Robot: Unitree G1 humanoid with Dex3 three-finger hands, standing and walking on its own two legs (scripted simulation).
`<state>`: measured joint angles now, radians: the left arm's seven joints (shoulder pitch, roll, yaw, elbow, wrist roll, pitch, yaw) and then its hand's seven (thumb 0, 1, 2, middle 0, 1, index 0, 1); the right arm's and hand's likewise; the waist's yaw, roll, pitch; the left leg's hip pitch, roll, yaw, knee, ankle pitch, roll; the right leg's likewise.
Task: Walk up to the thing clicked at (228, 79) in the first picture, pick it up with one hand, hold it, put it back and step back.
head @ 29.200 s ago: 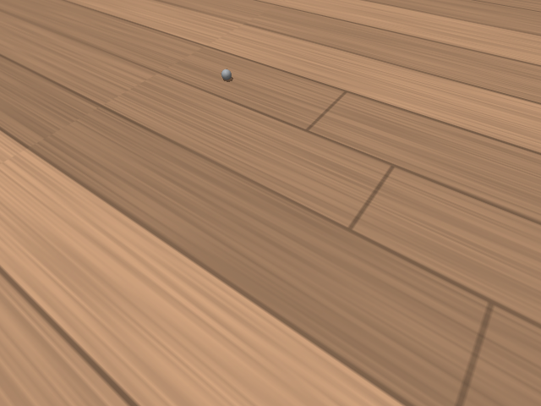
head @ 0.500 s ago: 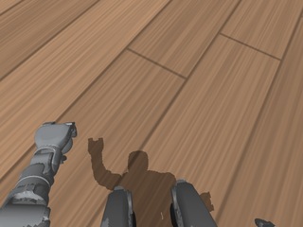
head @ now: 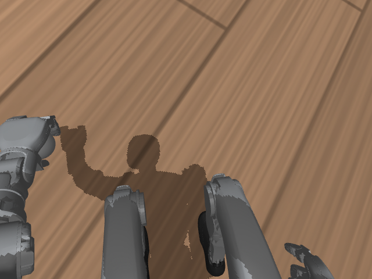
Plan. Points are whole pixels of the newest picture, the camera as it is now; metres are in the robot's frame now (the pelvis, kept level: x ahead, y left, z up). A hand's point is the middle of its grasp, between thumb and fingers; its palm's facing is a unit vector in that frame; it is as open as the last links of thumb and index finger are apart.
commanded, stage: crouch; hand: left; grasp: from above
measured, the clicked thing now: (37, 144) +0.42 +0.32 -0.18
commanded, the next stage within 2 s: lower in 0.66 s
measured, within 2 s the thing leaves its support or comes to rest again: neither
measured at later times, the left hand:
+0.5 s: hand (48, 152) +0.42 +0.32 -0.24, palm faces -0.47 -0.06 -0.88, open 8.9 cm
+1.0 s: hand (52, 153) +0.42 +0.33 -0.29, palm faces -0.49 -0.08 -0.87, open 9.0 cm
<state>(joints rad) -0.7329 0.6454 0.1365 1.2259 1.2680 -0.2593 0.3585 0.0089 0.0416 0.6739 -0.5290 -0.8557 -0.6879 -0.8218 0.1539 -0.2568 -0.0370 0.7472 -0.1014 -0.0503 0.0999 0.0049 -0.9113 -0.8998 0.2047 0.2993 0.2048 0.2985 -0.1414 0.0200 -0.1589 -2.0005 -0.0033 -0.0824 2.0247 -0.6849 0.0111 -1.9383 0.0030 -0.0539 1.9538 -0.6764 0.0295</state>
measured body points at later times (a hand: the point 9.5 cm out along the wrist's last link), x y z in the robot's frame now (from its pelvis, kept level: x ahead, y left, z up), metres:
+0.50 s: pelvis -0.01 +0.00 -0.08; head +0.22 +0.06 +0.30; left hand +0.44 +0.32 -0.19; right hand +0.03 -0.29 -0.19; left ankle +0.07 +0.11 -0.42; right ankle +0.08 -0.13 -0.42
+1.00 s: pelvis -0.01 +0.00 -0.12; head +0.24 +0.06 +0.25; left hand +0.44 +0.33 -0.24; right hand +0.05 -0.29 -0.22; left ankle +0.07 +0.11 -0.42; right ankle +0.08 -0.13 -0.42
